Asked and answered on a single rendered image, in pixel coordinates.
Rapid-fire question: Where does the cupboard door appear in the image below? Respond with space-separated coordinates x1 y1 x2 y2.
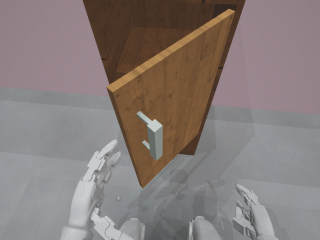
106 9 235 188

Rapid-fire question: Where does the handle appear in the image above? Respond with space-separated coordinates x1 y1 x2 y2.
136 111 163 161

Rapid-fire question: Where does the robot left thigh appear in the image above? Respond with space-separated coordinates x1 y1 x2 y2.
119 220 146 240

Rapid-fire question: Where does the right robot hand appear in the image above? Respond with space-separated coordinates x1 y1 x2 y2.
233 184 275 240

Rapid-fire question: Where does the left robot hand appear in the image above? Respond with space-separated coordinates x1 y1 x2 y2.
67 139 135 240

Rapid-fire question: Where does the robot left forearm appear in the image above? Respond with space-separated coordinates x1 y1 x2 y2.
60 225 94 240

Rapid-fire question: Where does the right robot shin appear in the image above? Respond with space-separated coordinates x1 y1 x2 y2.
195 216 205 220

